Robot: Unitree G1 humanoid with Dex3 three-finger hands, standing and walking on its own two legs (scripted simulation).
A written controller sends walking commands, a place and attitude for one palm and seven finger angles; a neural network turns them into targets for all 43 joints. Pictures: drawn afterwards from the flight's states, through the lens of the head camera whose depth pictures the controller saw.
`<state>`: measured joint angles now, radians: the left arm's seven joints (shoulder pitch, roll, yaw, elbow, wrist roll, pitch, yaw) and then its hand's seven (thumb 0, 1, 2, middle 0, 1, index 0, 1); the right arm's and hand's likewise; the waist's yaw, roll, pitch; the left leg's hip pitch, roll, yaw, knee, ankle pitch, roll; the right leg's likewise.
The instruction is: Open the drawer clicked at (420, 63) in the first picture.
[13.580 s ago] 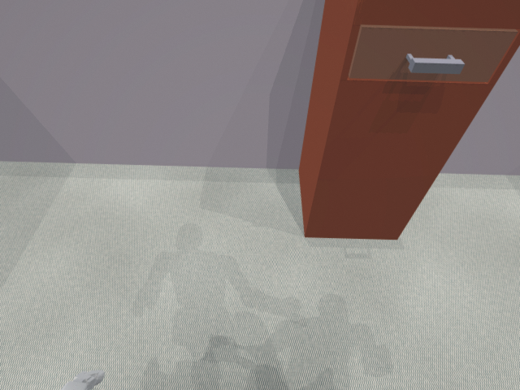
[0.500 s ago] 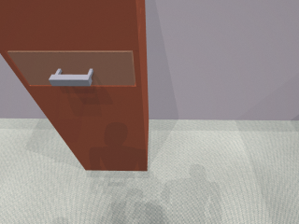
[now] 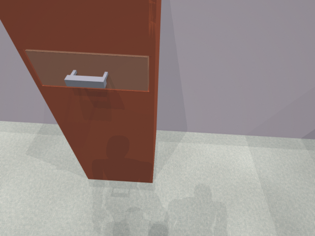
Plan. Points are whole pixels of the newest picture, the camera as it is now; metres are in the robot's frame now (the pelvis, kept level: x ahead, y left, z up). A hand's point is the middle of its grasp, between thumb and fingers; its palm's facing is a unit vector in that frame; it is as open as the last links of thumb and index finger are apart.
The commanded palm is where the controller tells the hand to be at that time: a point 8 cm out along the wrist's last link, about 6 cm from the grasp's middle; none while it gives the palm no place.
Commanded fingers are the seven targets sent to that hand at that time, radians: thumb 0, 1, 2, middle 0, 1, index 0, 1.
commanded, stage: look again from close up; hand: left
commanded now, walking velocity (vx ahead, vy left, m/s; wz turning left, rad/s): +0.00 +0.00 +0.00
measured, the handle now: (88, 77) +0.55 +0.28 +0.10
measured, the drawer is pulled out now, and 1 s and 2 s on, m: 0.00 0.00 0.00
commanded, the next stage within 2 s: raise the hand with hooked fingers in 0.56 s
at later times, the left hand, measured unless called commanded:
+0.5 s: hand out of the picture +0.03 +0.22 -0.17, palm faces +0.03 -0.97 -0.23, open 7.3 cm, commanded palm none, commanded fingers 0.00 0.90 0.90 -0.20 -0.30 -0.20 -0.30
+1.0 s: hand (84, 185) +0.23 +0.21 +0.00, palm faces +0.04 -0.38 -0.92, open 8.1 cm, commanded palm +0.16 +0.25 +0.00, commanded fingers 0.00 0.48 0.72 -0.23 -0.57 -0.23 -0.57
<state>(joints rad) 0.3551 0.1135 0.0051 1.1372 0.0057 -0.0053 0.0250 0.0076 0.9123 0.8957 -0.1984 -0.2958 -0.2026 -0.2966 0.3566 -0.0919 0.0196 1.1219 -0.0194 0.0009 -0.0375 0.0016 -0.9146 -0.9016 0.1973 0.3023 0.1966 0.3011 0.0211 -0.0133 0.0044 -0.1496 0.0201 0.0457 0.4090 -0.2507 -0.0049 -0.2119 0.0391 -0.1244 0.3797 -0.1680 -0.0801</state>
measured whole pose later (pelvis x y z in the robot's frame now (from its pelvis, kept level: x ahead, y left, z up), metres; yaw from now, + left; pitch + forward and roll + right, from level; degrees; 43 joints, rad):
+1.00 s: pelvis +0.01 +0.03 -0.02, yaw -5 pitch +5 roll +2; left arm 0.44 0.27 -0.08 -0.11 0.82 0.02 0.34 0.01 0.72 0.81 -0.21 -0.43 -0.21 -0.43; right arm 0.09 -0.28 -0.04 0.57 -0.02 -0.05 0.03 0.01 -0.92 -0.90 0.20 0.30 0.19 0.30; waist 0.03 0.03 -0.10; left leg -0.32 -0.02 0.15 0.59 -0.37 0.03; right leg -0.47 0.01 0.00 0.68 -0.30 -0.05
